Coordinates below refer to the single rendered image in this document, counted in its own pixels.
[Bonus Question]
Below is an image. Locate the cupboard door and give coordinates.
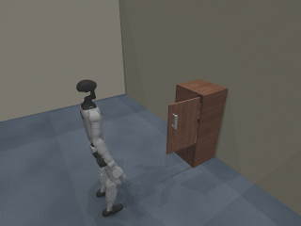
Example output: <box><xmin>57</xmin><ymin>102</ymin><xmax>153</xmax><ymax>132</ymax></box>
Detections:
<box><xmin>166</xmin><ymin>97</ymin><xmax>200</xmax><ymax>154</ymax></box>

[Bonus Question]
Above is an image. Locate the robot right forearm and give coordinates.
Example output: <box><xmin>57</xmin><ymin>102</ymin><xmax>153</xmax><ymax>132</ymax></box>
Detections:
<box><xmin>95</xmin><ymin>139</ymin><xmax>117</xmax><ymax>170</ymax></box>

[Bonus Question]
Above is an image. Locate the right robot shin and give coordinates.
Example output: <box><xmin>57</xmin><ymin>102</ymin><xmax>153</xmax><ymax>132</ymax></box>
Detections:
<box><xmin>105</xmin><ymin>183</ymin><xmax>119</xmax><ymax>212</ymax></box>

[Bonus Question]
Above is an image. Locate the right robot upper arm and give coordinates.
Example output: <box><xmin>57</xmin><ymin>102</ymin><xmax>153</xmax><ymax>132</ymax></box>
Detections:
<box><xmin>87</xmin><ymin>110</ymin><xmax>104</xmax><ymax>148</ymax></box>

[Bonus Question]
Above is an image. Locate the robot shin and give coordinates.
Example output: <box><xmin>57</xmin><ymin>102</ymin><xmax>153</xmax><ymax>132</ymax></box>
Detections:
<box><xmin>105</xmin><ymin>183</ymin><xmax>119</xmax><ymax>212</ymax></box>
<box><xmin>99</xmin><ymin>172</ymin><xmax>109</xmax><ymax>193</ymax></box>

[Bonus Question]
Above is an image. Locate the left robot shin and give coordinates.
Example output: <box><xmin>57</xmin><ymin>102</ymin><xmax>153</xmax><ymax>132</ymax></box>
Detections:
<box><xmin>99</xmin><ymin>172</ymin><xmax>109</xmax><ymax>193</ymax></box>

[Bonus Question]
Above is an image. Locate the robot right hand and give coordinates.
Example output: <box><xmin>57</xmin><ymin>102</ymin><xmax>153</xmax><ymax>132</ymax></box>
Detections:
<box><xmin>111</xmin><ymin>166</ymin><xmax>128</xmax><ymax>185</ymax></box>

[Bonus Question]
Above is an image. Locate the handle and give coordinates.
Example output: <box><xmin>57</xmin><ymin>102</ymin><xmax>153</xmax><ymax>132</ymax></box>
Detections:
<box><xmin>171</xmin><ymin>114</ymin><xmax>178</xmax><ymax>129</ymax></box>

